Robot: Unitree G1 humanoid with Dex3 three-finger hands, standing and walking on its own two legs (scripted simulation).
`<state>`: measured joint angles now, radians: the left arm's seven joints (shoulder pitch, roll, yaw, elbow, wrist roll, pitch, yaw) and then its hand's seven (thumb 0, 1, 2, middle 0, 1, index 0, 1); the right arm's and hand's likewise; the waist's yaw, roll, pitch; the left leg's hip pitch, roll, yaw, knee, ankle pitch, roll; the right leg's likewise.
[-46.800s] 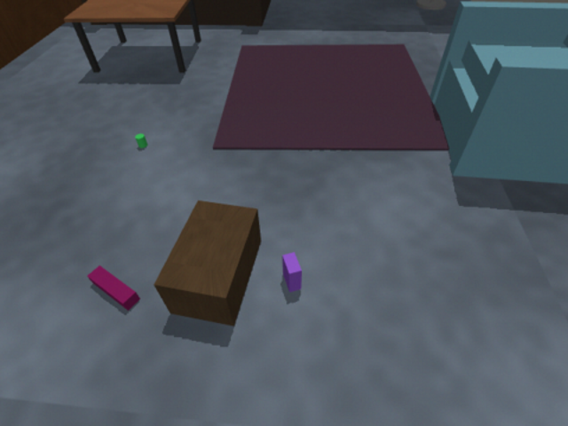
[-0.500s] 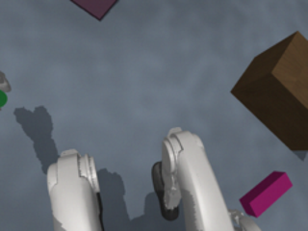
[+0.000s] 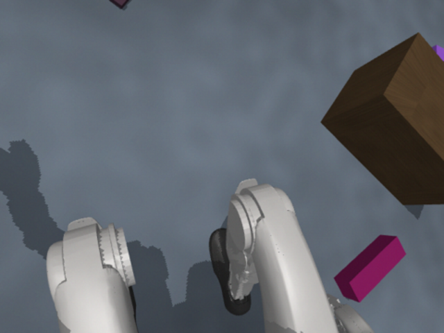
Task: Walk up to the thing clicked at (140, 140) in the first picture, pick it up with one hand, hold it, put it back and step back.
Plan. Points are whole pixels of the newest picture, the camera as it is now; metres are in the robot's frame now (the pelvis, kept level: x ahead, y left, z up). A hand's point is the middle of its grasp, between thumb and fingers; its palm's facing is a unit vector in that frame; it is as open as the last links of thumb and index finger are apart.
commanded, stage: rest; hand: left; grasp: from above
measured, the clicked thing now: out of the picture +0.46 +0.36 -0.23
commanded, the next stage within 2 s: open in 1.18 s
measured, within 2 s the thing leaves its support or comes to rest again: rests again in 0.90 s
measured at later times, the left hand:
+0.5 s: hand out of the picture +0.45 +0.35 -0.23, palm faces -0.47 -0.13 -0.87, open 6.9 cm
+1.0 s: hand out of the picture +0.45 +0.35 -0.25, palm faces -0.48 -0.13 -0.87, open 6.9 cm
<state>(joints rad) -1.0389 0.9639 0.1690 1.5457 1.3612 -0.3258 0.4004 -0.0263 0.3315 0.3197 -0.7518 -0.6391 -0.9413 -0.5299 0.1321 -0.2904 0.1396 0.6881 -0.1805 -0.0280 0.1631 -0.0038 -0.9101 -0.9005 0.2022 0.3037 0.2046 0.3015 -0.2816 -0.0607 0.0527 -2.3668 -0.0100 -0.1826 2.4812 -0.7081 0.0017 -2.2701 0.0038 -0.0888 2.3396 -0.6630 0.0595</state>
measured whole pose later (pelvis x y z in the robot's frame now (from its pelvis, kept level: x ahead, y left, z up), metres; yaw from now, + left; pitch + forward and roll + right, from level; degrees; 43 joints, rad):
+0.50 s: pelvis +0.00 +0.00 -0.01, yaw -2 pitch +32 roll -14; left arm -1.05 1.03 0.17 1.62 1.36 -0.31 0.47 -0.03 0.33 0.33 -0.76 -0.63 -0.94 -0.54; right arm 0.12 -0.31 0.21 0.67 -0.21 -0.07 0.17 0.00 -0.90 -0.90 0.20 0.30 0.21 0.30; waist -0.32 -0.10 0.09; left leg -2.38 -0.01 -0.21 2.53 -0.72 0.01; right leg -2.27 0.02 -0.11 2.35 -0.66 0.06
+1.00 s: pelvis +0.00 +0.01 -0.01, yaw -3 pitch +30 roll -15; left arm -1.05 1.10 0.18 1.67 1.36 -0.30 0.50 -0.03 0.34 0.31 -0.76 -0.63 -0.93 -0.54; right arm 0.09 -0.33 0.26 0.63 -0.23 -0.12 0.18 0.00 -0.91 -0.90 0.20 0.30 0.21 0.30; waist -0.35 -0.13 0.14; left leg -2.37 0.00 -0.24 2.55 -0.73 0.01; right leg -2.25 0.03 -0.13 2.36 -0.65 0.07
